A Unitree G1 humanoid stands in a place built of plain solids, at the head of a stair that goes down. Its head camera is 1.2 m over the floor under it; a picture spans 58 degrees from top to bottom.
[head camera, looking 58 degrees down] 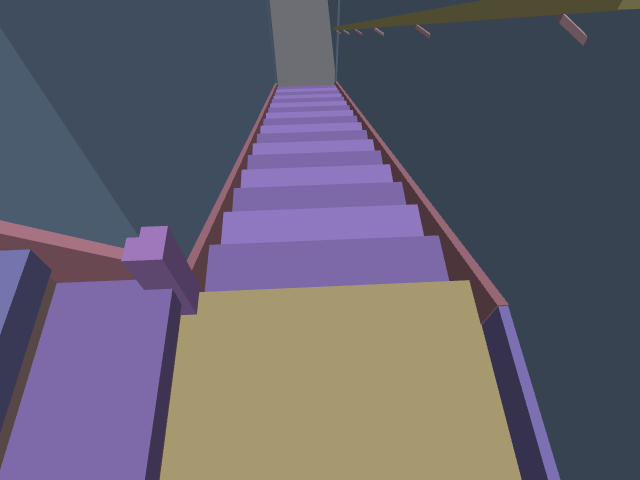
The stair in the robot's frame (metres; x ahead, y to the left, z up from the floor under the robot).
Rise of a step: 0.18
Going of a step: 0.28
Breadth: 0.86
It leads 3 degrees to the left of straight ahead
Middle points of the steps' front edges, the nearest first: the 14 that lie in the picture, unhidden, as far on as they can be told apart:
0.58 -0.05 0.00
0.86 -0.02 -0.18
1.14 0.00 -0.35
1.41 0.01 -0.53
1.69 0.02 -0.70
1.97 0.04 -0.88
2.24 0.05 -1.05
2.52 0.06 -1.23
2.80 0.08 -1.41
3.07 0.09 -1.58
3.35 0.10 -1.76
3.62 0.12 -1.94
3.90 0.13 -2.11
4.18 0.14 -2.29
